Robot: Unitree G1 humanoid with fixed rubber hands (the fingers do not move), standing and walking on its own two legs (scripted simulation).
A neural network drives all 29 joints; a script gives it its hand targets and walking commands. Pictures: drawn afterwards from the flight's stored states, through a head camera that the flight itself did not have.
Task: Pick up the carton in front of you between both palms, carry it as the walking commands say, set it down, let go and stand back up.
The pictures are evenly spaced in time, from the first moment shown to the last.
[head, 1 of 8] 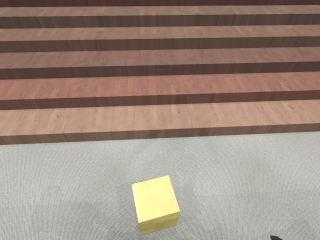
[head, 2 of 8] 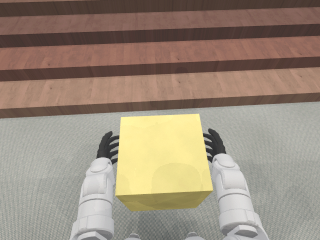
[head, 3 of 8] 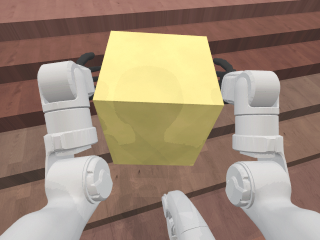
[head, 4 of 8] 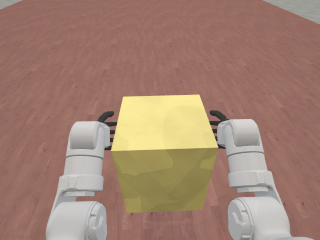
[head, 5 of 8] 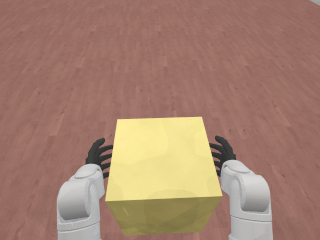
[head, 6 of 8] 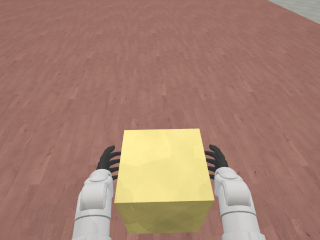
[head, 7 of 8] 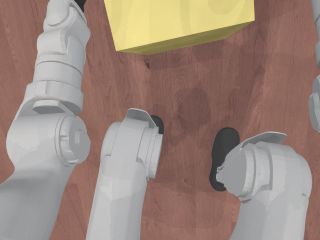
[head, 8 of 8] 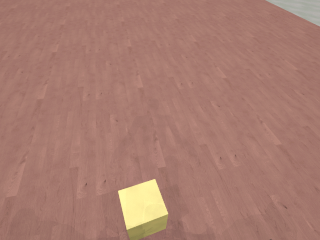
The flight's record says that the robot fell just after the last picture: no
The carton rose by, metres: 1.63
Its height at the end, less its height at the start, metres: +0.89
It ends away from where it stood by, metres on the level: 5.91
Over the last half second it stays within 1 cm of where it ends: yes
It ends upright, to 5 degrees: yes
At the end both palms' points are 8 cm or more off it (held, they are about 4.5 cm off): yes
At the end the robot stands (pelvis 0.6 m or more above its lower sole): yes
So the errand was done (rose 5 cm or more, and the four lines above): yes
